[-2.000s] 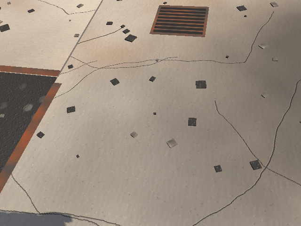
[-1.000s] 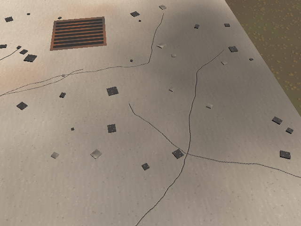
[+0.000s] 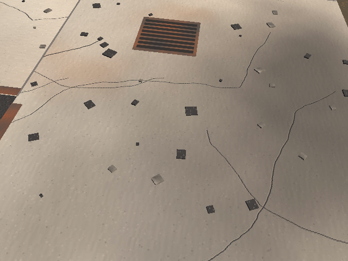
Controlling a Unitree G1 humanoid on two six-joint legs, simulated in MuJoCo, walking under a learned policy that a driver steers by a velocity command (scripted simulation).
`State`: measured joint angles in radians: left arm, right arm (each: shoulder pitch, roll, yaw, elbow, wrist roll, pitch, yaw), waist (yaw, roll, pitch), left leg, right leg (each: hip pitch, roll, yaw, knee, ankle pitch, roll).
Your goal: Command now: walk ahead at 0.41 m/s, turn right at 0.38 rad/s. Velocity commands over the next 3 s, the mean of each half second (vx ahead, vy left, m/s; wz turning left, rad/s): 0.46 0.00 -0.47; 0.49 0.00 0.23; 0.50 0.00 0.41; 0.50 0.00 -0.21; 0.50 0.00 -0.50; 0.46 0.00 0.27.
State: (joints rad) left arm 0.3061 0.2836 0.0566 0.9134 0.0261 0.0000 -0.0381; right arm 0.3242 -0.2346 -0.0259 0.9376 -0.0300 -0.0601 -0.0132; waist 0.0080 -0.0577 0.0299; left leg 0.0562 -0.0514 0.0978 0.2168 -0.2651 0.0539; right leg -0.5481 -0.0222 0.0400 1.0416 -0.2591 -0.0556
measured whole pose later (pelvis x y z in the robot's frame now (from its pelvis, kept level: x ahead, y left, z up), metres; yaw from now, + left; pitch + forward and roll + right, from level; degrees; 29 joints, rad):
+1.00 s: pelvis +0.55 -0.09 -0.01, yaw -5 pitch +0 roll +1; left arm 0.24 0.25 0.01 0.84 0.04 -0.08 0.00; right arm 0.28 -0.28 -0.06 0.86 -0.01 -0.04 0.02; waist 0.01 -0.01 0.06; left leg -0.26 -0.15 0.01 0.43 -0.17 0.14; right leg -0.45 -0.02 0.02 1.22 -0.32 -0.02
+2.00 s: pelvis +1.07 -0.09 +0.00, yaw -2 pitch +1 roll +0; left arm 0.36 0.27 0.06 0.89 0.02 -0.03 -0.02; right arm 0.18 -0.23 -0.02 0.77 -0.03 -0.07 -0.01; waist 0.04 -0.04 0.02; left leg -0.27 0.00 0.09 0.44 -0.19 0.04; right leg -0.40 0.00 0.02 1.08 -0.36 -0.07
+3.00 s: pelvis +1.57 -0.22 -0.03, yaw -6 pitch +1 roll +0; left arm 0.34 0.22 0.03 0.93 0.01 -0.06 0.03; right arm 0.14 -0.24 -0.05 0.80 -0.03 -0.05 0.03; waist 0.02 0.00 0.07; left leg -0.44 -0.09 0.10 0.59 -0.17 0.15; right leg -0.16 0.01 -0.12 1.05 -0.48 -0.02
